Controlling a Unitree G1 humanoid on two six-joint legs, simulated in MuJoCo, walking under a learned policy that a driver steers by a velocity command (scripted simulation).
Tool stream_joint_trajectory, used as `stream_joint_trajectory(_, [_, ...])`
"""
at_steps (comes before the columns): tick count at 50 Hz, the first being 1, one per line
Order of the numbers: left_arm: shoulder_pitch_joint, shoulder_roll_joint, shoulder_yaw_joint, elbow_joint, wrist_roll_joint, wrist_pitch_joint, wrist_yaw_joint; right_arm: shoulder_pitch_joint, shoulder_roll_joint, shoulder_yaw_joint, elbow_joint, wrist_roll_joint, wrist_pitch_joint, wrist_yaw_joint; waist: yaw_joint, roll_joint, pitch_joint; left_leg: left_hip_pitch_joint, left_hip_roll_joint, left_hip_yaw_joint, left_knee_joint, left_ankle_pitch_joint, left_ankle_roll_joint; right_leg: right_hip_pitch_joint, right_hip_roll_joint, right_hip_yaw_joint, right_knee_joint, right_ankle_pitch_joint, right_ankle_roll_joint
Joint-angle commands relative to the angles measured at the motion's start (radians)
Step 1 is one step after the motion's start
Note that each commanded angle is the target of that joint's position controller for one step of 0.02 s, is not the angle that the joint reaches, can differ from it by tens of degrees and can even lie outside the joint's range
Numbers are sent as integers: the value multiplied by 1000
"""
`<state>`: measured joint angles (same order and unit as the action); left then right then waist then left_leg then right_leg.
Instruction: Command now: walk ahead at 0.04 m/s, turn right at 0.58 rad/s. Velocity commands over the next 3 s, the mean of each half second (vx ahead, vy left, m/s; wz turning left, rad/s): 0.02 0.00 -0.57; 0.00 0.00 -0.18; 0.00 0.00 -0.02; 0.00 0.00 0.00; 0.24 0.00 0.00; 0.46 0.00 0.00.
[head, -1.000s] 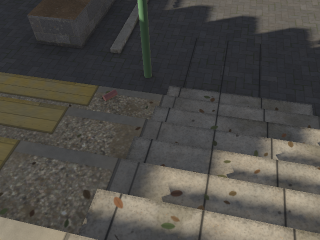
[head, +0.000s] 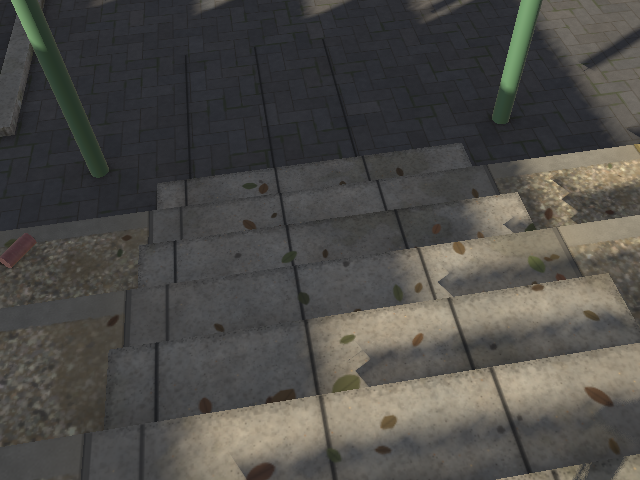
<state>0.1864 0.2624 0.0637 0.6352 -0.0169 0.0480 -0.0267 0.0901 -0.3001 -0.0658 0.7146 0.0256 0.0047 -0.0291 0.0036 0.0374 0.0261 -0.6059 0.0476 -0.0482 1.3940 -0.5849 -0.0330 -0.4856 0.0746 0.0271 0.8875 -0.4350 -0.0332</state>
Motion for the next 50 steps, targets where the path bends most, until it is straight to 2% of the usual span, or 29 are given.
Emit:
stream_joint_trajectory(1, [-77,151,36,-98,-18,-20,13,1,-63,-17,-92,-30,32,-38,-56,-77,-132,-195,-25,-77,-57,102,-5,207,-303,479,-281,873,-258])
stream_joint_trajectory(2, [-95,160,34,-115,4,-13,24,30,-67,-18,-70,-44,38,-34,-64,-61,-175,-123,-51,-48,-32,204,-15,164,-270,432,-246,900,-256])
stream_joint_trajectory(3, [-114,170,29,-130,28,-13,40,48,-80,-20,-60,-51,30,-21,-61,-60,-235,-77,-59,-64,32,318,-11,153,-281,443,-227,928,-260])
stream_joint_trajectory(4, [-105,158,20,-130,26,-11,51,28,-73,-17,-68,-49,26,-13,-51,-66,-245,-86,-68,-66,42,344,-11,169,-268,430,-223,956,-256])
stream_joint_trajectory(6, [-68,142,6,-125,9,-1,70,-24,-42,-3,-98,-49,25,-6,-27,-96,-236,-119,-84,-70,29,346,-21,215,-244,426,-214,962,-251])
stream_joint_trajectory(9, [-58,143,2,-135,5,14,89,-63,-37,8,-130,-45,23,3,-7,-133,-219,-141,-101,-73,-20,327,-40,272,-223,445,-198,954,-249])
stream_joint_trajectory(16, [-108,159,13,-166,-2,28,81,-48,-45,10,-154,-30,1,41,7,-228,-229,38,-80,-68,-338,245,-33,309,-181,515,-212,957,-213])
stream_joint_trajectory(19, [-166,159,19,-178,-18,27,75,21,-45,2,-136,-26,-11,61,-21,-237,-226,216,-71,-38,-569,275,1,253,-132,497,-209,912,-171])
stream_joint_trajectory(20, [-193,144,18,-184,-28,30,79,74,-40,-2,-116,-27,-17,68,-52,-216,-219,330,-65,-27,-723,436,25,199,-86,461,-181,820,-132])
stream_joint_trajectory(21, [-145,103,14,-198,-29,30,84,86,-116,-29,-98,-34,-21,69,-6,-6,-207,432,29,-177,-799,938,101,88,43,360,-49,520,-55])
stream_joint_trajectory(22, [-113,85,7,-201,-22,17,82,99,-179,-49,-89,-47,-14,60,6,256,-150,507,230,-440,-919,1166,262,-155,187,294,143,-65,25])
stream_joint_trajectory(23, [-83,154,32,-162,-15,0,80,88,-130,-38,-106,-61,-17,62,5,173,-115,529,312,-451,-893,1226,331,-259,160,320,375,-213,58])
stream_joint_trajectory(24, [-93,158,37,-159,-14,-3,81,80,-128,-37,-107,-46,-17,60,15,152,-112,541,325,-417,-886,1233,344,-316,133,275,511,-209,66])
stream_joint_trajectory(25, [-118,147,35,-158,-20,6,89,69,-118,-32,-103,-26,-4,61,25,124,-92,527,305,-408,-908,1105,340,-338,100,237,554,-182,86])
stream_joint_trajectory(26, [-144,144,30,-152,-18,15,90,62,-95,-25,-107,-16,0,54,8,91,-58,504,262,-339,-903,1057,307,-342,73,243,566,-118,94])
stream_joint_trajectory(28, [-125,80,6,-140,-18,36,71,22,-71,-7,-105,-21,19,38,36,77,-68,464,179,-213,-910,969,265,-243,60,189,468,-47,105])
stream_joint_trajectory(29, [-124,56,-4,-137,-15,39,61,18,-76,-7,-101,-24,28,34,37,74,-83,449,157,-170,-919,906,245,-188,40,158,366,-3,102])
stream_joint_trajectory(32, [-133,-16,-35,-130,1,33,41,32,-63,1,-70,-23,32,34,16,129,-124,398,123,-82,-961,769,214,44,-27,73,26,-10,91])
stream_joint_trajectory(34, [-102,-23,-40,-109,3,27,33,70,-57,7,-42,-15,23,38,4,165,-125,376,129,-94,-990,639,212,170,-52,30,-143,-12,94])
stream_joint_trajectory(36, [-64,-5,-35,-85,12,17,33,86,-34,19,-26,-2,9,37,17,140,-102,348,113,-97,-988,555,175,314,-54,6,-438,201,66])
stream_joint_trajectory(37, [-47,29,-31,-81,26,12,33,121,-41,18,-14,-5,-2,34,2,103,-117,345,86,-94,-974,519,133,390,-81,64,-470,366,41])
stream_joint_trajectory(38, [-28,92,-22,-89,38,6,31,137,-51,14,-19,-20,-10,27,-27,-30,-146,346,19,-49,-888,415,81,439,-169,171,-452,746,-1])
stream_joint_trajectory(39, [-93,109,-20,-65,34,0,36,233,-4,29,-7,-36,-5,22,-119,-228,-135,462,15,-21,-963,268,19,232,-234,217,-480,591,-95])
stream_joint_trajectory(40, [-121,62,-21,-85,25,-9,30,163,-52,23,2,-36,2,15,-56,-202,-52,479,-7,6,-931,346,-16,159,-189,212,-519,434,-98])
stream_joint_trajectory(41, [-72,29,-32,-55,30,-15,28,155,-64,16,16,-31,9,13,-40,-159,-50,483,-11,12,-931,378,-18,162,-174,203,-537,370,-79])
stream_joint_trajectory(42, [-47,44,-28,-37,26,-21,28,158,-40,19,24,-30,16,7,-42,-139,-52,493,-11,19,-937,382,-12,173,-159,196,-543,346,-63])
stream_joint_trajectory(43, [-25,44,-25,-17,20,-27,29,176,-33,19,33,-37,24,6,-40,-131,-42,488,-7,15,-953,396,-12,179,-158,192,-554,334,-56])
stream_joint_trajectory(45, [10,22,-27,12,22,-32,37,187,-13,21,50,-32,28,8,-35,-129,-43,490,-4,10,-973,400,-13,194,-150,179,-565,322,-48])
stream_joint_trajectory(50, [26,18,-18,63,27,-34,53,203,-7,13,104,-31,34,-7,-28,-95,-13,483,-5,14,-1002,396,-20,188,-130,155,-600,235,-35])
